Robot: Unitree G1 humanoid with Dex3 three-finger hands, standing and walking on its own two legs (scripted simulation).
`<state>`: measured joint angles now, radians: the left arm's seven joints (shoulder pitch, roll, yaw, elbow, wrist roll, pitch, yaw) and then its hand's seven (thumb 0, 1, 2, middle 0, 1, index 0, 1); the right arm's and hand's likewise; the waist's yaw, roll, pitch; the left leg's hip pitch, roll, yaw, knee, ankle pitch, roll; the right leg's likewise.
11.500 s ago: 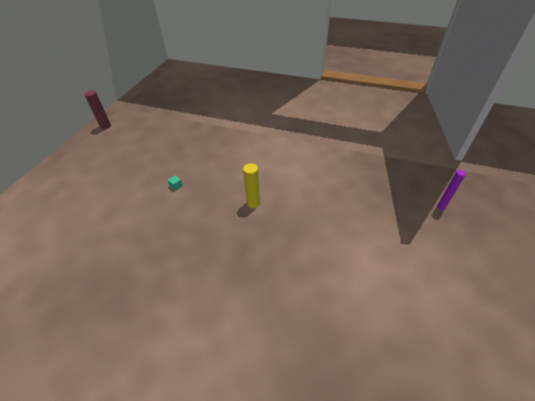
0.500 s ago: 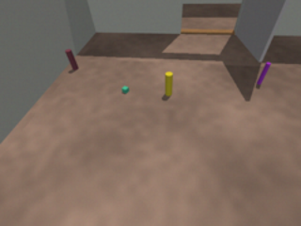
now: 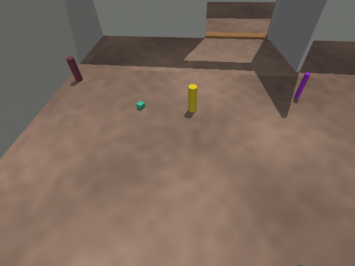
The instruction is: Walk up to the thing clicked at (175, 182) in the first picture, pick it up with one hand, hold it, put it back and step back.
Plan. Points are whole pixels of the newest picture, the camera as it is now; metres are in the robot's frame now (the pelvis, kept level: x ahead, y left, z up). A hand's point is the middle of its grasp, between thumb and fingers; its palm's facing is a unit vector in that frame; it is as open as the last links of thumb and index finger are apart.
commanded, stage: walk up
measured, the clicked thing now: (140, 105) +1.53 +0.33 -0.76
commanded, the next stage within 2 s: stand in 0.14 s
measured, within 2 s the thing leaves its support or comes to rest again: neither
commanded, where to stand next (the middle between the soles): +0.05 +0.02 m, yaw +3 degrees
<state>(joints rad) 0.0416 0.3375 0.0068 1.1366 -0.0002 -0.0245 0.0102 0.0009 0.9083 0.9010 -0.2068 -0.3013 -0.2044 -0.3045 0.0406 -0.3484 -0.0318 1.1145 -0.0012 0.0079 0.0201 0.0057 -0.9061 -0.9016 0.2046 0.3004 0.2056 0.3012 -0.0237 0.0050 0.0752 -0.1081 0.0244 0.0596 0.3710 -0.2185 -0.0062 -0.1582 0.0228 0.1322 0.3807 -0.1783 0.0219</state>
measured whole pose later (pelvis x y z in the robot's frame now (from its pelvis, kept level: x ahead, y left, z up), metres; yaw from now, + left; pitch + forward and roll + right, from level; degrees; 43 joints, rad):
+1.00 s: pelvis +0.00 +0.00 +0.00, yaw +2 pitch -3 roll +0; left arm 0.12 0.35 -0.01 1.13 0.00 -0.01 0.00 0.00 0.91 0.90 -0.21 -0.30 -0.20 -0.30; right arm 0.09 -0.34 -0.02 1.13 -0.01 0.00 0.01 0.01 -0.91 -0.90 0.21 0.30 0.21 0.30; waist -0.02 0.00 0.06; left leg -0.10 0.01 0.02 0.33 -0.19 -0.01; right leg -0.13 0.01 0.09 0.34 -0.17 0.02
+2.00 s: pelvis +0.01 +0.00 +0.00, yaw +3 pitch -2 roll +0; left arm 0.11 0.35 -0.01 1.12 0.00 -0.01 0.00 0.00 0.91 0.90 -0.21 -0.30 -0.20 -0.30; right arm 0.11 -0.35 -0.01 1.12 0.00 0.00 0.01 0.01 -0.91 -0.90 0.21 0.30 0.21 0.30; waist -0.01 -0.01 0.06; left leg -0.09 0.01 0.01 0.33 -0.20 0.00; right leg -0.11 0.00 0.08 0.34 -0.18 0.02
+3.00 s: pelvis +0.01 +0.00 +0.00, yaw +3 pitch -2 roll +0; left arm 0.13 0.36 -0.01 1.11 0.01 -0.01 0.00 0.00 0.91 0.90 -0.21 -0.30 -0.20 -0.30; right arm 0.12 -0.34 -0.01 1.12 -0.01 0.00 0.01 0.01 -0.91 -0.90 0.21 0.30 0.21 0.30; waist -0.01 -0.01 0.06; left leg -0.09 0.00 0.00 0.32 -0.20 0.00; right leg -0.12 0.00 0.08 0.34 -0.18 0.02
